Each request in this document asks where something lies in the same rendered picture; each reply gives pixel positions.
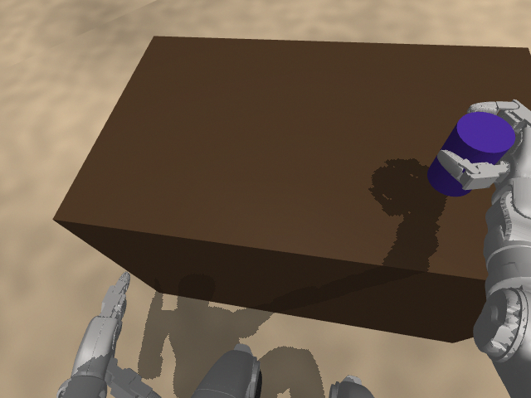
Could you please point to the left robot hand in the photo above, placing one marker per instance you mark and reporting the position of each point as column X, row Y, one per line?
column 95, row 356

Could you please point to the right robot hand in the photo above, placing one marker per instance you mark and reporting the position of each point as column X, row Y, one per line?
column 515, row 163

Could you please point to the right robot arm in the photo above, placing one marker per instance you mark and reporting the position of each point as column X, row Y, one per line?
column 503, row 329

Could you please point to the left robot arm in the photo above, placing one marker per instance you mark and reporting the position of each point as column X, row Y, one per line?
column 83, row 387

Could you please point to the can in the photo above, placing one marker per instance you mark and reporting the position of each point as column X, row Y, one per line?
column 478, row 136

